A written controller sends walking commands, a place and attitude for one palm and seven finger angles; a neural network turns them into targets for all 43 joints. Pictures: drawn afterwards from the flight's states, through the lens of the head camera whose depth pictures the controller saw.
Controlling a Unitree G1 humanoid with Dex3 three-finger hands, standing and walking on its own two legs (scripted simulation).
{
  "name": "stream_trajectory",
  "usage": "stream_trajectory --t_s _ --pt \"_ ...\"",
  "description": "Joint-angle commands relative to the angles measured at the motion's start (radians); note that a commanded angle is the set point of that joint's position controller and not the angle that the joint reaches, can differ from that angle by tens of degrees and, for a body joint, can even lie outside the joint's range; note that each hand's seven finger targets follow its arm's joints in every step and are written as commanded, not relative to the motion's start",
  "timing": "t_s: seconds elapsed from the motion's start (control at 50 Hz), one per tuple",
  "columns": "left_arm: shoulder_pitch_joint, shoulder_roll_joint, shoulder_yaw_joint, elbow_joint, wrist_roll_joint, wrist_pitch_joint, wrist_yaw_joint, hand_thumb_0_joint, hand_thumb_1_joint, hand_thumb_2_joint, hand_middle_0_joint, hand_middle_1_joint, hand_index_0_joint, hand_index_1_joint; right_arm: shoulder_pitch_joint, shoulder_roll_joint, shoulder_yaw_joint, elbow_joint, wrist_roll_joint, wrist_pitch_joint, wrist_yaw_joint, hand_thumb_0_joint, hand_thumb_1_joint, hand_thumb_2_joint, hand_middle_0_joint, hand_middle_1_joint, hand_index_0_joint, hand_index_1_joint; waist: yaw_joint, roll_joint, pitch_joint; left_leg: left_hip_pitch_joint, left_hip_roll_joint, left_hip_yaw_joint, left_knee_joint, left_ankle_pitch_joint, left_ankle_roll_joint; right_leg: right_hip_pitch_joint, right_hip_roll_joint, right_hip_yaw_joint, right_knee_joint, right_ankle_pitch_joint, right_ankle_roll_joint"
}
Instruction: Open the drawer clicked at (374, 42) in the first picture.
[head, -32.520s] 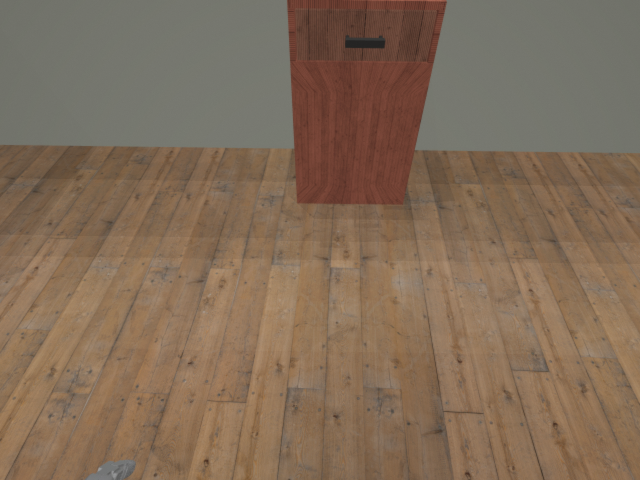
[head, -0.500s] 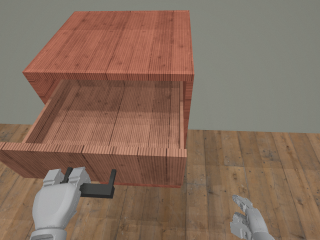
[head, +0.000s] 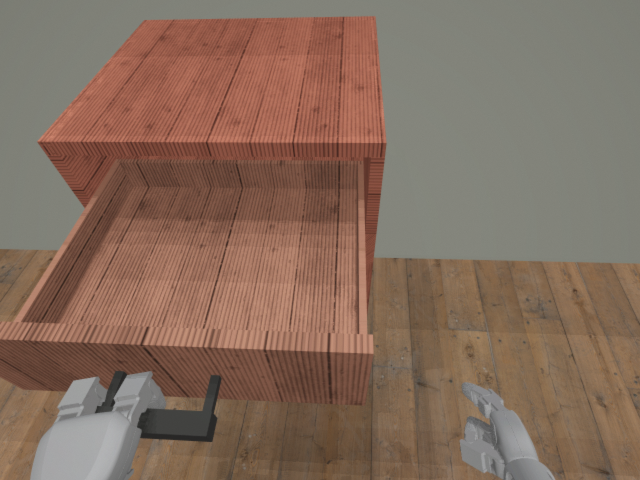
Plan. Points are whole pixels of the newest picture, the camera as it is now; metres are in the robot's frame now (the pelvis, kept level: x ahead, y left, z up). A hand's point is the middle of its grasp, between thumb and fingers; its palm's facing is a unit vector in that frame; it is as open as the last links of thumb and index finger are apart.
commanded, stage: pull the drawer open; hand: left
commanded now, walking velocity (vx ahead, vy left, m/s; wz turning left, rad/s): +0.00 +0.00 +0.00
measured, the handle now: (159, 402) +0.19 +0.21 +0.04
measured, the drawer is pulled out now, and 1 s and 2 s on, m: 0.29 0.30 0.30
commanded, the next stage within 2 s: open the thumb to release the handle in 0.22 s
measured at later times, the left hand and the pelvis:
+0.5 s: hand (101, 464) +0.13 +0.25 +0.02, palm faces +0.01 -0.06 -1.00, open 6.2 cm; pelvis +0.00 +0.00 -0.01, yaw +0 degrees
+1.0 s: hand (110, 473) +0.12 +0.24 +0.02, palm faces +0.02 -0.07 -1.00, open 13.6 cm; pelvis -0.02 -0.01 +0.00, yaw +2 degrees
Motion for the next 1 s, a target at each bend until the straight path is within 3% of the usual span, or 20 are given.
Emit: stream_trajectory --t_s 0.0,0.12,0.22,0.26,0.28,0.3,0.32,0.34,0.4,0.46,0.54,0.6,0.7,0.8,0.84,0.88,0.9,0.94,0.98 --pt "0.175 0.114 0.076 -0.236 -0.012 -0.034 0.058 0.0 0.9 0.9 -0.4 -1.35 -0.4 -1.35 -0.115 -0.106 -0.043 -0.178 -0.001 -0.048 0.003 0.0 -0.9 -0.9 0.2 0.3 0.2 0.3 0.019 -0.022 -0.117 0.116 0.02 -0.052 -0.096 0.461 -0.027 0.079 -0.018 0.022 -0.118 0.321 -0.028" --pt "0.244 0.113 0.074 -0.255 -0.013 -0.037 0.071 0.0 0.9 0.9 -0.4 -1.35 -0.4 -1.35 -0.114 -0.111 -0.039 -0.197 -0.004 -0.043 0.013 0.0 -0.9 -0.9 0.2 0.3 0.2 0.3 0.022 -0.024 -0.101 0.097 0.022 -0.056 -0.084 0.439 -0.026 0.046 -0.018 0.029 -0.112 0.283 -0.028" --pt "0.271 0.105 0.064 -0.274 -0.015 -0.041 0.075 0.0 0.9 0.9 -0.4 -1.35 -0.4 -1.35 -0.106 -0.111 -0.039 -0.205 -0.003 -0.046 0.02 0.0 -0.9 -0.9 0.2 0.3 0.2 0.3 0.023 -0.007 -0.13 0.106 0.025 -0.06 -0.071 0.47 -0.03 0.031 -0.017 0.026 -0.096 0.283 -0.031" --pt "0.277 0.134 0.109 -0.255 -0.017 -0.041 0.083 0.0 0.9 0.9 -0.4 -1.35 -0.4 -1.35 -0.107 -0.111 -0.04 -0.202 -0.003 -0.045 0.013 0.0 -0.9 -0.9 0.2 0.3 0.2 0.3 0.024 -0.02 -0.13 0.092 0.025 -0.057 -0.069 0.47 -0.032 0.046 -0.018 0.034 -0.097 0.311 -0.03" --pt "0.3 0.134 0.116 -0.26 -0.014 -0.046 0.088 0.0 0.9 0.9 -0.4 -1.35 -0.4 -1.35 -0.104 -0.11 -0.038 -0.203 -0.002 -0.046 0.015 0.0 -0.9 -0.9 0.2 0.3 0.2 0.3 0.034 0.001 -0.139 0.097 0.026 -0.056 -0.071 0.488 -0.034 0.048 -0.017 0.033 -0.087 0.317 -0.031" --pt "0.037 0.255 0.234 -0.216 0.017 -0.049 0.105 0.0 0.9 0.9 -0.4 -1.35 -0.4 -1.35 -0.105 -0.125 -0.043 -0.16 -0.005 -0.025 -0.004 0.0 -0.9 -0.9 0.2 0.3 0.2 0.3 -0.016 -0.027 -0.084 0.066 0.015 -0.063 -0.064 0.399 -0.038 -0.01 -0.014 0.033 -0.089 0.289 -0.031" --pt "0.045 0.215 0.225 -0.203 0.028 -0.053 0.114 0.0 0.83 0.87 -0.395 -1.342 -0.395 -1.342 -0.107 -0.119 -0.043 -0.172 -0.019 -0.024 -0.015 0.0 -0.9 -0.9 0.2 0.3 0.2 0.3 0.013 -0.01 -0.105 0.069 0.006 -0.054 -0.072 0.355 -0.031 0.013 -0.015 0.018 -0.088 0.263 -0.032" --pt "0.056 0.202 0.213 -0.172 0.033 -0.056 0.119 0.0 0.76 0.84 -0.39 -1.335 -0.39 -1.335 -0.104 -0.111 -0.042 -0.17 -0.017 -0.029 -0.013 0.0 -0.9 -0.9 0.2 0.3 0.2 0.3 0.003 -0.01 -0.075 0.07 0.005 -0.059 -0.073 0.348 -0.037 -0.016 -0.014 0.02 -0.089 0.234 -0.037" --pt "0.116 0.161 0.185 -0.214 -0.005 -0.052 0.118 0.0 0.55 0.75 -0.375 -1.313 -0.375 -1.313 -0.095 -0.111 -0.061 -0.175 -0.005 -0.033 -0.009 0.0 -0.9 -0.9 0.2 0.3 0.2 0.3 0.02 0.053 -0.162 0.132 0.015 -0.054 -0.067 0.457 -0.043 0.018 -0.015 0.004 -0.08 0.284 -0.035" --pt "0.119 0.152 0.174 -0.213 -0.046 -0.027 0.099 0.0 0.34 0.66 -0.36 -1.29 -0.36 -1.29 -0.103 -0.116 -0.061 -0.169 0.0 -0.025 -0.016 0.0 -0.9 -0.9 0.2 0.3 0.2 0.3 0.002 0.001 -0.175 0.119 0.017 -0.055 -0.072 0.473 -0.031 0.068 -0.019 -0.004 -0.093 0.341 -0.024" --pt "0.099 0.128 0.127 -0.167 -0.039 -0.021 0.065 0.0 0.06 0.54 -0.34 -1.26 -0.34 -1.26 -0.116 -0.113 -0.054 -0.162 0.002 -0.027 -0.025 0.0 -0.9 -0.9 0.2 0.3 0.2 0.3 -0.005 -0.059 -0.096 0.069 0.018 -0.054 -0.1 0.365 -0.018 0.067 -0.026 -0.014 -0.12 0.277 -0.017" --pt "0.021 0.141 0.116 -0.156 -0.021 -0.027 0.046 0.0 -0.15 0.45 -0.325 -1.237 -0.325 -1.237 -0.121 -0.112 -0.048 -0.161 0.0 -0.028 -0.033 0.0 -0.9 -0.9 0.2 0.3 0.2 0.3 -0.011 -0.073 -0.068 0.063 0.012 -0.051 -0.115 0.29 -0.013 0.057 -0.028 0.003 -0.14 0.227 -0.021" --pt "-0.011 0.161 0.129 -0.173 -0.002 -0.053 0.052 0.0 -0.5 0.3 -0.3 -1.2 -0.3 -1.2 -0.117 -0.109 -0.044 -0.161 -0.009 -0.04 -0.04 0.0 -0.9 -0.9 0.2 0.3 0.2 0.3 0.005 -0.027 -0.096 0.091 0.002 -0.046 -0.116 0.258 -0.014 0.05 -0.03 0.013 -0.153 0.177 -0.029" --pt "0.02 0.188 0.176 -0.155 0.0 -0.06 0.072 0.0 -0.5 0.3 -0.3 -1.2 -0.3 -1.2 -0.124 -0.104 -0.043 -0.154 -0.005 -0.039 -0.035 0.0 -0.9 -0.9 0.2 0.3 0.2 0.3 0.017 -0.005 -0.079 0.084 -0.002 -0.044 -0.115 0.268 -0.024 0.052 -0.024 0.02 -0.148 0.193 -0.034" --pt "-0.007 0.164 0.15 -0.169 0.003 -0.054 0.073 0.0 -0.5 0.3 -0.3 -1.2 -0.3 -1.2 -0.129 -0.106 -0.045 -0.158 -0.008 -0.035 -0.032 0.0 -0.9 -0.9 0.2 0.3 0.2 0.3 0.01 0.01 -0.079 0.088 -0.002 -0.045 -0.117 0.273 -0.021 0.048 -0.024 0.013 -0.145 0.193 -0.034" --pt "-0.004 0.178 0.17 -0.17 -0.008 -0.045 0.075 0.0 -0.5 0.3 -0.3 -1.2 -0.3 -1.2 -0.13 -0.107 -0.046 -0.158 -0.008 -0.035 -0.034 0.0 -0.9 -0.9 0.2 0.3 0.2 0.3 0.012 -0.003 -0.093 0.086 -0.002 -0.044 -0.12 0.265 -0.019 0.067 -0.026 0.017 -0.15 0.2 -0.032" --pt "-0.059 0.091 0.074 -0.119 -0.006 -0.037 0.064 0.0 -0.5 0.3 -0.3 -1.2 -0.3 -1.2 -0.132 -0.104 -0.048 -0.143 -0.012 -0.033 -0.033 0.0 -0.9 -0.9 0.2 0.3 0.2 0.3 -0.027 -0.04 -0.048 0.066 -0.005 -0.043 -0.106 0.246 -0.01 0.036 -0.028 0.005 -0.153 0.206 -0.026" --pt "-0.082 0.127 0.108 -0.104 -0.014 -0.038 0.053 0.0 -0.5 0.3 -0.3 -1.2 -0.3 -1.2 -0.133 -0.109 -0.052 -0.145 -0.006 -0.036 -0.041 0.0 -0.9 -0.9 0.2 0.3 0.2 0.3 -0.018 -0.061 -0.033 0.043 -0.003 -0.047 -0.118 0.196 -0.007 0.047 -0.032 0.006 -0.169 0.166 -0.02" --pt "-0.127 0.163 0.139 -0.102 -0.006 -0.036 0.051 0.0 -0.5 0.3 -0.3 -1.2 -0.3 -1.2 -0.139 -0.109 -0.049 -0.14 -0.009 -0.035 -0.052 0.0 -0.9 -0.9 0.2 0.3 0.2 0.3 -0.012 -0.066 -0.069 0.049 -0.009 -0.041 -0.12 0.181 -0.004 0.065 -0.035 0.029 -0.178 0.159 -0.02"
